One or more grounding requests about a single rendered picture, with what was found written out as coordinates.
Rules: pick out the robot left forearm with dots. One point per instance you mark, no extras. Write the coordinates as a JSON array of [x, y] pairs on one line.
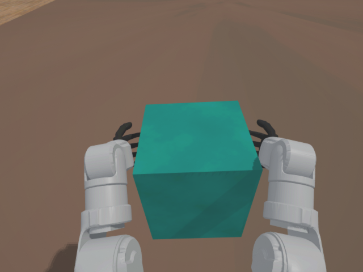
[[106, 199]]

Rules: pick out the left robot upper arm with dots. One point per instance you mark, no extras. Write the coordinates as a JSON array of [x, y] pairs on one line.
[[120, 253]]

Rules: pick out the carton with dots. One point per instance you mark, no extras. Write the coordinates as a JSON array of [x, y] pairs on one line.
[[196, 170]]

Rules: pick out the right robot hand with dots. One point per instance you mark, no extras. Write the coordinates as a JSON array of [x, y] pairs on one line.
[[268, 128]]

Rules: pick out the left robot hand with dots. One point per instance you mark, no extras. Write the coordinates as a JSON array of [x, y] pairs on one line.
[[119, 135]]

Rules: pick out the robot right forearm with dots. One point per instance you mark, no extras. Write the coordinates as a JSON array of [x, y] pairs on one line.
[[291, 178]]

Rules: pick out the right robot upper arm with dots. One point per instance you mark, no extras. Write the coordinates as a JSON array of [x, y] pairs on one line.
[[277, 252]]

